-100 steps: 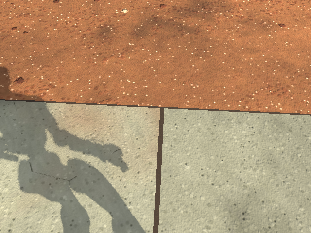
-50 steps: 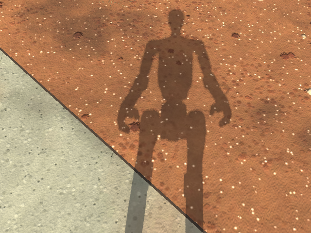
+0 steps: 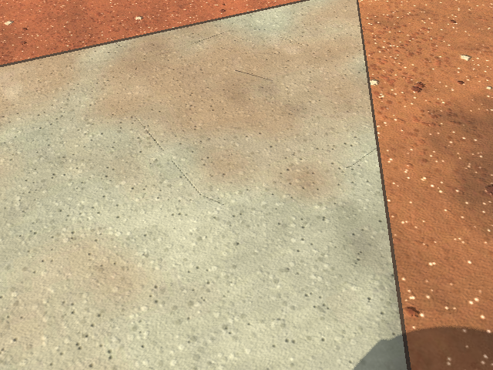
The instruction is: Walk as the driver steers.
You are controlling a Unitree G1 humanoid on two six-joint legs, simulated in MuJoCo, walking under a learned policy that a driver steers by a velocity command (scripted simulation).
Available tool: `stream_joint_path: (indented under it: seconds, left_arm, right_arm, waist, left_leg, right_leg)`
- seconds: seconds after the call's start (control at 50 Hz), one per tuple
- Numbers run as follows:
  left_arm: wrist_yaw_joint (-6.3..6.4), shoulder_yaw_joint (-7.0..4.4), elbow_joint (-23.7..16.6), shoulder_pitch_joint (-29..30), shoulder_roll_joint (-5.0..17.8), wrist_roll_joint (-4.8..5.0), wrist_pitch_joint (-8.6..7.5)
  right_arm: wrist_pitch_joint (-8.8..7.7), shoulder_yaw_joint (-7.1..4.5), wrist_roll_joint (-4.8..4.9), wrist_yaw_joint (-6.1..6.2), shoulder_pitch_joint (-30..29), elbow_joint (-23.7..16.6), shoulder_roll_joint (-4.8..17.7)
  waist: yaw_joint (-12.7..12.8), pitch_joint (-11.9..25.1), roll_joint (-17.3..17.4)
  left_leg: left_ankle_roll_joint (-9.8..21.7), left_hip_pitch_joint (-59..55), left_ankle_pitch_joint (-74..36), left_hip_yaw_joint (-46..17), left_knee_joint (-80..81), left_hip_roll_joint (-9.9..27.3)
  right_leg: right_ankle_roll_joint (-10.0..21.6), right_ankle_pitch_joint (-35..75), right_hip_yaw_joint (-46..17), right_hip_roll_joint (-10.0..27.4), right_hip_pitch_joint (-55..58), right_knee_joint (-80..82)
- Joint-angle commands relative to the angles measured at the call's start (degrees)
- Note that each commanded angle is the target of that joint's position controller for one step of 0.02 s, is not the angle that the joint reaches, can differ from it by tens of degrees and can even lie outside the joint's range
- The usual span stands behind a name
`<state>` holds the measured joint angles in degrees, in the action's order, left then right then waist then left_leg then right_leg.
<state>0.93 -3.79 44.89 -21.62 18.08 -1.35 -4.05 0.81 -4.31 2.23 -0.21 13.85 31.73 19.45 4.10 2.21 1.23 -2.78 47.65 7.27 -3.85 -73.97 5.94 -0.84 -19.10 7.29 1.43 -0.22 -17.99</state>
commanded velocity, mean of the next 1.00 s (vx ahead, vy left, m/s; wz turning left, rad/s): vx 0.82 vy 0.00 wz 1.00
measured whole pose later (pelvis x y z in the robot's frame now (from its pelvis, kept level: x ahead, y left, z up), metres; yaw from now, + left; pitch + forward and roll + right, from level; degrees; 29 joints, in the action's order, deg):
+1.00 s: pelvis +0.71 +0.36 +0.00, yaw +58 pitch +0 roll -4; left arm 0.5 -5.5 44.6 -16.0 20.0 0.7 -4.1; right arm 0.8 -4.3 2.3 -1.8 3.2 32.8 21.1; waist 5.1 -7.3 1.1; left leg 0.9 40.0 8.3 1.4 -53.3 6.1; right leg -0.9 -15.4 13.4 -0.1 -1.5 -17.4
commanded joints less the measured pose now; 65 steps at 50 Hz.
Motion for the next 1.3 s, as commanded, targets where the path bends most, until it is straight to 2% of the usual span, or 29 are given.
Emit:
stream_joint_path:
  seconds: [0.02, 0.12, 0.16, 0.22, 0.24, 0.26, 0.28, 0.3, 0.32, 0.38, 0.46, 0.52, 0.62, 0.64, 0.68, 0.7, 0.72, 0.76, 0.8, 0.88, 0.94, 1.06, 1.12, 1.16, 1.18, 1.2, 1.22, 1.26, 1.3]
  left_arm:
    - [-0.06, -1.79, -3.1, 1.4, 8.4, -0.30, -0.73]
    - [-0.42, -2.39, -1.0, -0.7, 9.6, 0.86, 0.26]
    - [-0.64, -2.82, -1.2, 1.9, 11.6, 1.08, 0.89]
    - [-0.51, -3.88, -1.7, 4.1, 16.2, 1.92, 1.45]
    - [-0.20, -2.56, -3.2, 3.2, 12.1, 1.61, 0.23]
    - [-0.57, 0.69, -8.5, -0.3, 1.5, 0.57, -2.19]
    - [-0.87, 0.51, -10.5, 4.9, 7.0, 2.52, -5.39]
    - [-0.51, -0.23, -12.9, 14.2, 9.6, 4.80, -6.45]
    - [-0.12, 0.56, -13.6, 15.2, 7.0, 4.51, -6.90]
    - [-0.91, 0.31, -10.4, 8.9, 6.1, 1.73, -4.59]
    - [-1.47, 0.81, -13.2, 18.8, 4.5, -0.34, -3.01]
    - [-2.26, 1.72, -16.2, 27.5, 0.8, 0.29, -3.68]
    - [-2.22, -0.96, -18.3, 29.9, 6.2, 3.28, -4.51]
    - [-1.96, -1.89, -17.9, 26.4, 7.8, 3.39, -4.59]
    - [-0.36, -3.75, -14.5, 4.1, 10.8, 3.68, -3.51]
    - [-0.01, -3.77, -12.7, -5.8, 13.4, 1.63, -2.90]
    - [-1.86, -3.57, -11.7, -2.5, 14.9, -0.61, -3.26]
    - [-1.03, -1.45, -14.7, 5.0, 3.7, -0.48, -1.63]
    - [-0.84, -1.24, -12.1, 9.2, 3.5, -0.39, -0.97]
    - [-0.32, -1.69, -7.9, 13.7, 4.8, 1.62, -1.65]
    - [-0.16, -2.84, -6.6, 14.1, 8.4, 2.14, -1.56]
    - [-1.17, -3.80, -4.3, 9.6, 11.5, 2.34, -0.17]
    - [-1.37, -4.62, -4.2, 9.4, 14.8, 3.05, 1.07]
    - [-1.11, -4.09, -5.9, 12.4, 13.8, 3.71, 1.75]
    - [-1.32, -1.03, -7.3, 10.4, 3.3, 1.91, 0.74]
    - [-1.32, 0.04, -12.3, 11.4, 4.1, 2.98, -2.13]
    - [-1.73, -0.90, -13.0, 17.5, 9.8, 4.17, -4.23]
    - [-1.46, -0.38, -11.9, 18.1, 7.9, 2.91, -5.48]
    - [-1.80, -0.99, -10.2, 15.4, 8.5, 1.43, -4.32]
  right_arm:
    - [-1.23, 0.01, 0.39, -0.83, -9.3, -6.5, 2.2]
    - [-1.97, 1.75, 0.62, -3.35, -15.7, -7.5, -0.7]
    - [-2.16, 1.66, 0.69, -3.87, -14.4, -7.1, -0.1]
    - [-1.75, -3.39, 1.55, -3.04, 8.1, -1.6, 9.2]
    - [-0.67, -6.11, 1.90, -1.95, 19.8, 2.8, 14.2]
    - [-1.05, -6.60, 1.81, -1.24, 14.4, 2.0, 20.8]
    - [-2.85, -4.78, 0.17, -1.83, 16.6, -0.6, 15.4]
    - [-4.30, -3.71, -0.85, -2.22, 17.3, 1.1, 11.4]
    - [-5.49, -3.27, -1.54, -2.39, 15.6, 2.4, 10.9]
    - [-6.01, -1.36, -2.32, -1.77, 4.7, 0.7, 5.8]
    - [-5.95, -0.45, -0.65, 0.38, 5.6, 3.0, 4.0]
    - [-5.30, -1.04, -0.46, 1.25, 8.6, 5.7, 5.4]
    - [-5.02, -1.96, 0.54, 2.22, 10.8, 9.0, 6.0]
    - [-4.56, -2.28, 0.17, 2.37, 10.5, 9.3, 6.3]
    - [-3.44, -2.02, -2.61, 1.40, 5.1, 7.3, 7.0]
    - [-3.46, 0.06, -3.87, 1.19, 7.4, 5.0, -1.0]
    - [-3.87, 1.66, 0.91, 0.96, 18.9, 3.4, -3.2]
    - [-2.62, -0.32, 0.91, 1.16, 6.4, 3.8, 7.3]
    - [-1.72, -1.34, -1.30, 1.29, -1.8, 1.5, 7.5]
    - [0.07, 0.18, 0.20, 0.33, -1.0, -0.5, 1.1]
    - [0.12, 0.21, -0.10, -1.60, -3.2, -0.5, 1.6]
    - [-0.58, 0.12, 0.36, -3.35, -13.5, -2.1, 3.3]
    - [-0.20, -1.52, 0.97, -2.81, -6.8, -0.7, 6.7]
    - [0.13, -5.66, 1.00, -1.81, 14.9, 5.3, 13.2]
    - [0.27, -6.38, 1.27, -0.89, 13.9, 6.5, 18.2]
    - [-1.90, -5.82, -0.55, -1.74, 10.3, 1.6, 20.1]
    - [-3.82, -4.48, -0.58, -2.39, 9.6, 1.0, 14.0]
    - [-5.17, -3.44, -0.25, -2.34, 5.7, 1.6, 10.7]
    - [-5.35, -2.27, -1.50, -1.32, 1.0, 0.7, 8.0]
  waist:
    - [0.7, -10.3, -6.8]
    - [1.6, -14.7, -4.6]
    - [-1.2, -13.3, -5.6]
    - [-15.6, 2.9, -10.4]
    - [-19.2, 7.2, -3.8]
    - [-8.4, 11.5, 19.9]
    - [-12.6, 23.7, 10.8]
    - [-13.9, 12.9, 4.7]
    - [-10.4, 4.8, -0.2]
    - [-1.8, -2.1, 0.5]
    - [-3.4, -10.1, -0.2]
    - [-7.4, -9.6, 1.5]
    - [-7.3, -7.7, 5.5]
    - [-5.2, -5.1, 6.6]
    - [7.5, 9.7, 9.6]
    - [6.4, 20.2, -2.9]
    - [-2.1, 30.3, -36.2]
    - [1.7, 13.7, -14.5]
    - [-0.9, 2.1, -1.1]
    - [-5.2, -2.7, -7.3]
    - [-4.6, -0.3, -4.4]
    - [-1.4, -8.2, -1.7]
    - [-6.7, -4.8, -5.8]
    - [-18.5, 3.6, -2.7]
    - [-12.2, -0.6, 16.1]
    - [-8.7, 12.2, 18.1]
    - [-11.3, 9.2, 7.3]
    - [-6.6, 1.2, -3.1]
    - [-3.3, -1.5, -1.2]
  left_leg:
    - [0.1, 12.6, -2.3, 0.2, 3.2, 2.3]
    - [4.6, 8.9, -0.9, 6.1, 17.3, 3.7]
    - [7.7, -2.3, 3.3, 11.5, 23.6, 0.1]
    - [13.0, -40.4, 7.2, 16.5, 27.6, -11.3]
    - [15.1, -63.4, 5.1, 7.2, 32.0, -10.2]
    - [26.3, -77.2, 24.0, -29.8, 46.3, 5.0]
    - [28.0, -79.0, 42.0, -50.4, 57.9, 10.3]
    - [23.7, -71.8, 36.7, -46.8, 61.2, 9.7]
    - [22.9, -61.2, 28.2, -41.3, 60.9, 8.8]
    - [21.6, -40.0, 16.2, -25.1, 60.0, 1.1]
    - [19.9, -27.6, -0.4, -14.1, 63.1, -4.4]
    - [16.4, -23.1, -0.3, -12.3, 63.0, -6.7]
    - [13.4, -38.2, -5.0, -19.7, 57.8, -1.9]
    - [12.5, -41.7, -15.8, -20.2, 53.3, -1.7]
    - [8.5, -37.8, -31.1, -18.0, 28.3, -4.4]
    - [6.2, -23.6, -2.2, -14.4, 6.2, -10.1]
    - [3.6, -9.4, 26.5, -11.2, -12.2, -14.0]
    - [1.9, -5.4, 20.1, -6.3, -13.2, -5.9]
    - [1.7, -9.0, 19.4, -3.4, -7.2, -2.0]
    - [1.5, -12.4, 16.1, -0.6, 9.1, 2.8]
    - [3.2, -13.9, 0.5, 0.2, 17.2, 3.9]
    - [7.6, -9.9, -2.9, 7.2, 29.1, 1.1]
    - [10.5, -23.1, 7.3, 14.3, 28.8, -5.9]
    - [15.4, -53.1, 7.0, 12.5, 35.0, -11.1]
    - [21.9, -62.6, 6.2, -11.1, 43.0, -0.9]
    - [32.5, -70.2, 18.1, -46.7, 55.9, 9.6]
    - [28.5, -68.7, 20.4, -46.4, 60.1, 11.3]
    - [23.9, -53.8, 17.3, -35.8, 59.4, 7.3]
    - [22.6, -44.1, 13.4, -28.1, 60.1, 2.8]
  right_leg:
    - [8.0, -1.4, -8.1, 15.4, 1.9, 11.0]
    - [6.5, 8.1, 1.9, 16.6, 6.8, 13.0]
    - [5.4, 33.1, 7.6, 15.2, 5.5, 9.1]
    - [4.8, 78.8, 9.6, 15.5, -1.4, -22.5]
    - [1.8, 50.5, 7.3, 11.8, -19.1, -42.4]
    - [-1.4, -8.6, 1.0, -1.8, -43.5, -68.8]
    - [0.9, -6.2, -15.6, -1.7, -47.6, -71.7]
    - [2.5, -1.8, -15.3, -0.2, -51.0, -69.7]
    - [3.0, -0.3, -14.8, 1.6, -50.2, -65.3]
    - [1.7, 4.0, -16.0, 5.5, -38.6, -54.7]
    - [-2.7, 13.6, -9.8, 2.8, -35.6, -36.0]
    - [-3.5, 26.6, -6.8, -1.7, -26.8, -19.5]
    - [-2.1, 27.0, -12.3, -2.0, -22.2, -8.5]
    - [-1.3, 22.9, -11.7, -2.7, -18.7, -9.1]
    - [1.5, 16.4, -11.1, 0.8, 6.2, -15.6]
    - [4.6, 10.8, -24.0, 11.5, 26.8, -19.3]
    - [14.3, 6.3, -59.4, 26.2, 36.3, -4.9]
    - [11.6, 16.9, -39.2, 20.6, 20.8, -4.4]
    - [10.4, 40.1, -22.8, 15.8, 2.9, -3.9]
    - [11.8, 37.1, -12.6, 16.8, -8.6, 3.8]
    - [11.5, 21.5, -7.2, 17.1, -4.9, 8.6]
    - [7.0, 24.0, 4.5, 14.4, 5.5, 8.1]
    - [5.7, 59.2, 9.0, 13.7, 5.6, -5.0]
    - [3.3, 60.4, 9.5, 11.3, -10.4, -35.5]
    - [-0.5, -5.0, 7.2, 0.8, -32.7, -58.3]
    - [-0.8, -17.4, -8.7, -7.2, -45.7, -69.8]
    - [1.0, -11.1, -14.4, -2.5, -50.7, -66.0]
    - [1.7, -4.4, -15.1, 1.8, -44.0, -53.6]
    - [0.1, -0.3, -16.2, 3.1, -36.4, -45.8]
